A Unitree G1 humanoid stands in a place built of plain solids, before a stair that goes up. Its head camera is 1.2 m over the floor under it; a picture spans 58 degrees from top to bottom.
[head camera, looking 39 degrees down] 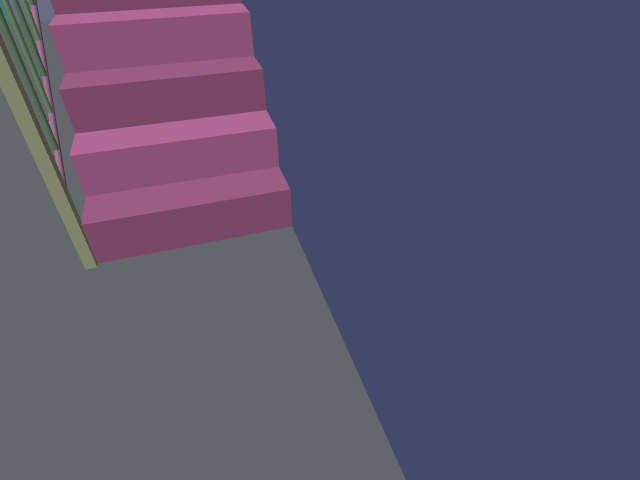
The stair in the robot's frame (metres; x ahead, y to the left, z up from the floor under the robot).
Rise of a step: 0.19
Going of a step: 0.21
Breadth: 0.83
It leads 18 degrees to the left of straight ahead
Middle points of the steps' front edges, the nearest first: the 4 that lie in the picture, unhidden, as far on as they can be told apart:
1.45 0.52 0.20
1.65 0.59 0.39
1.85 0.65 0.58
2.04 0.71 0.77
